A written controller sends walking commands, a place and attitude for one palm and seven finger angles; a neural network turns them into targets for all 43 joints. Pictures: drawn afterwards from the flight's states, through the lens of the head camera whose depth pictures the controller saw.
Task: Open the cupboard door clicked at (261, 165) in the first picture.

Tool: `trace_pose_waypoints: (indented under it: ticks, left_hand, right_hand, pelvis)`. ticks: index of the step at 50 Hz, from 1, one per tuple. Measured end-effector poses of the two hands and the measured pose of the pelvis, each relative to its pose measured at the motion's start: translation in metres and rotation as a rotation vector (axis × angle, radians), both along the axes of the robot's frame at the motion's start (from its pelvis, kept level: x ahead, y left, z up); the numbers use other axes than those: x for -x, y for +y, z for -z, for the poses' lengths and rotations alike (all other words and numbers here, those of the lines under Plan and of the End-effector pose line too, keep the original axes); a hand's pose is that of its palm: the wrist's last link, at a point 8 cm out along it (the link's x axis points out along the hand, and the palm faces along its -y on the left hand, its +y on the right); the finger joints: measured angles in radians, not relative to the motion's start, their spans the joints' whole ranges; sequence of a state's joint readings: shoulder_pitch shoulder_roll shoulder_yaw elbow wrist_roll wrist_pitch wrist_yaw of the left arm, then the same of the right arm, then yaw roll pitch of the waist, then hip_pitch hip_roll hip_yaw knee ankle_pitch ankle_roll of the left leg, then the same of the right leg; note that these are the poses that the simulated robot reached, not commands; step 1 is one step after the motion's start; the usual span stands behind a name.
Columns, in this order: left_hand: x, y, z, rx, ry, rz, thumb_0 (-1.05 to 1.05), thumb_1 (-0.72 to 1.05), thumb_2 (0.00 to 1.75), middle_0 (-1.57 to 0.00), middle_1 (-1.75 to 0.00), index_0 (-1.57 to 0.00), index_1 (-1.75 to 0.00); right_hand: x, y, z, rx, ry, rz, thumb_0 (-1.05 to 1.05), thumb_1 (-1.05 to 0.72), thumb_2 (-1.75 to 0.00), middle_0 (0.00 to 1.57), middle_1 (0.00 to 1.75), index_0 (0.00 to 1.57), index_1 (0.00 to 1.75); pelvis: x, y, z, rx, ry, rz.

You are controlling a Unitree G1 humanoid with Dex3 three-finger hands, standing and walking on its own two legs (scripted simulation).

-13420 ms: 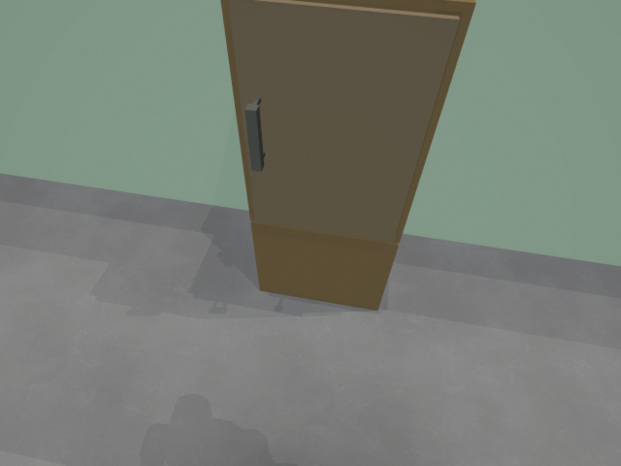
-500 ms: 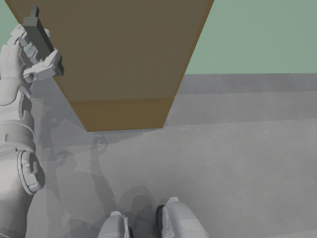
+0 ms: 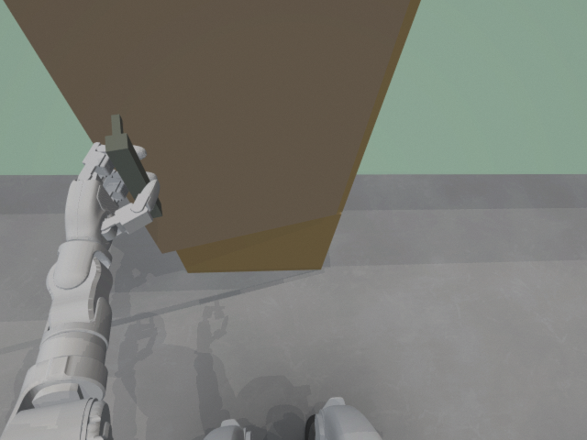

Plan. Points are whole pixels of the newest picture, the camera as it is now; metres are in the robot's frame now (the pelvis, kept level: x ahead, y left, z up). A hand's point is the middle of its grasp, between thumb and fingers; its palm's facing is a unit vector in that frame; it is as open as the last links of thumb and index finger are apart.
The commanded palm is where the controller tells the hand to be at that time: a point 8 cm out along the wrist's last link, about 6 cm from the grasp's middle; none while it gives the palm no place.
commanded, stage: pull the door open along its arc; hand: left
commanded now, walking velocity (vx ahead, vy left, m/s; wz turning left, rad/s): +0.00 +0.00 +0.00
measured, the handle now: (136, 170) +0.48 +0.21 +0.04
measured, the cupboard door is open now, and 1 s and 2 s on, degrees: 13 44 45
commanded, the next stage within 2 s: open thumb and fingers to let go in 0.46 s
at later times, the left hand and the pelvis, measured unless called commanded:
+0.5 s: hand (224, 303) +0.28 +0.08 +0.04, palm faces +0.43 -0.90 +0.01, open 7.1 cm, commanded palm +0.22 +0.11 +0.04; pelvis -0.01 -0.03 +0.00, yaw +5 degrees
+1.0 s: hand (241, 309) +0.28 +0.06 +0.04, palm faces +0.42 -0.91 -0.03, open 11.2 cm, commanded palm +0.22 +0.11 +0.04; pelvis -0.03 -0.06 -0.01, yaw +5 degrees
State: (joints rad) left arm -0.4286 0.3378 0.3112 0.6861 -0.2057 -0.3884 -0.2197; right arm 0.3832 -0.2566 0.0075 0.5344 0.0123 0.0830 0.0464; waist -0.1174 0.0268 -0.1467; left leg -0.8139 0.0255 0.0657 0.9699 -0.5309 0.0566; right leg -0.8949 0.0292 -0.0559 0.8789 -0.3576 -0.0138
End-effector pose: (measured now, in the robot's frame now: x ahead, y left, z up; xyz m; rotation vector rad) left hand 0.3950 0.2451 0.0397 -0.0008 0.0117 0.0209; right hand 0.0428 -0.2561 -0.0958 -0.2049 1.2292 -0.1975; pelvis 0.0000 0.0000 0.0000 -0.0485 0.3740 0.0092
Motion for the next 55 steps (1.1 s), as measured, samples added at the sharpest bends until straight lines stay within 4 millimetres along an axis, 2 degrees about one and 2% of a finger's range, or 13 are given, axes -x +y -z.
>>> trace_pose_waypoints:
  ticks: [5, 11, 15, 20, 29, 33, 39, 44, 55]
  left_hand:
    - [0.039, -0.028, 0.003, 0.048, -0.029, -0.201, 0.0, 0.61, 0.74, -0.22, -1.27, -0.25, -1.23]
    - [0.081, -0.064, 0.001, 0.051, -0.032, -0.394, 0.0, 0.59, 0.79, -0.22, -1.26, -0.25, -1.22]
    - [0.105, -0.083, 0.0, 0.027, -0.023, -0.442, 0.0, 0.58, 0.79, -0.23, -1.27, -0.24, -1.25]
    - [0.131, -0.106, -0.002, 0.014, -0.004, -0.44, 0.0, 0.59, 0.76, -0.22, -1.29, -0.24, -1.28]
    - [0.169, -0.142, -0.005, -0.015, 0.018, -0.39, 0.0, 0.59, 0.72, -0.23, -1.28, -0.24, -1.3]
    - [0.171, -0.145, -0.003, -0.038, -0.007, -0.409, -0.01, 0.56, 0.74, -0.26, -1.29, -0.25, -1.3]
    - [0.162, -0.143, 0.0, -0.045, -0.002, -0.425, -0.01, 0.47, 0.72, -0.32, -1.3, -0.3, -1.29]
    - [0.162, -0.144, -0.002, -0.039, 0.001, -0.424, 0.0, 0.28, 0.63, -0.33, -1.28, -0.32, -1.28]
    - [0.163, -0.147, -0.004, -0.032, -0.007, -0.418, 0.0, -0.31, 0.38, -0.31, -1.19, -0.3, -1.19]
  right_hand:
    - [-0.045, 0.007, 0.004, -0.031, -0.116, -0.087, 0.01, -0.9, -0.9, 0.2, 0.3, 0.2, 0.3]
    - [-0.093, 0.024, 0.008, -0.078, -0.222, -0.195, 0.01, -0.9, -0.9, 0.2, 0.3, 0.2, 0.3]
    - [-0.114, 0.036, 0.007, -0.102, -0.277, -0.245, 0.01, -0.9, -0.9, 0.2, 0.3, 0.2, 0.3]
    - [-0.128, 0.043, 0.002, -0.121, -0.335, -0.285, 0.01, -0.9, -0.9, 0.2, 0.3, 0.2, 0.3]
    - [-0.132, 0.034, -0.005, -0.118, -0.408, -0.298, 0.01, -0.9, -0.9, 0.2, 0.3, 0.21, 0.3]
    - [-0.13, 0.024, 0.001, -0.097, -0.407, -0.305, 0.01, -0.9, -0.9, 0.2, 0.3, 0.21, 0.3]
    - [-0.119, 0.009, 0.01, -0.087, -0.387, -0.291, 0.01, -0.9, -0.9, 0.2, 0.3, 0.2, 0.3]
    - [-0.106, -0.002, 0.012, -0.09, -0.379, -0.27, 0.01, -0.9, -0.9, 0.2, 0.3, 0.2, 0.3]
    - [-0.088, -0.019, 0.013, -0.077, -0.363, -0.238, 0.01, -0.9, -0.9, 0.2, 0.3, 0.2, 0.3]
  pelvis:
    - [0.0, 0.0, 0.0, -0.006, -0.018, -0.011]
    - [0.004, -0.005, 0.003, -0.018, -0.051, -0.03]
    - [0.007, -0.011, 0.003, -0.026, -0.073, -0.046]
    - [0.01, -0.019, 0.002, -0.033, -0.1, -0.063]
    - [0.013, -0.034, 0.003, -0.049, -0.13, -0.07]
    - [0.019, -0.041, 0.006, -0.056, -0.134, -0.078]
    - [0.027, -0.051, 0.009, -0.067, -0.135, -0.081]
    - [0.031, -0.057, 0.008, -0.075, -0.139, -0.078]
    - [0.036, -0.062, 0.005, -0.083, -0.148, -0.069]
